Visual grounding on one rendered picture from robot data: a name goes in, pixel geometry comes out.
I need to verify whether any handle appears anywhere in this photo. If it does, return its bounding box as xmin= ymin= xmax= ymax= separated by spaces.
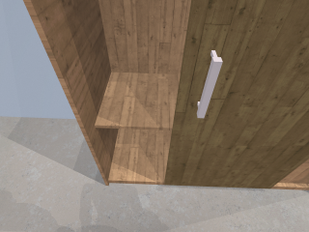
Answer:
xmin=197 ymin=50 xmax=223 ymax=119

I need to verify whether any wardrobe door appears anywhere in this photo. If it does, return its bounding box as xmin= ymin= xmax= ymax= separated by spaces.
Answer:
xmin=278 ymin=159 xmax=309 ymax=184
xmin=164 ymin=0 xmax=309 ymax=189

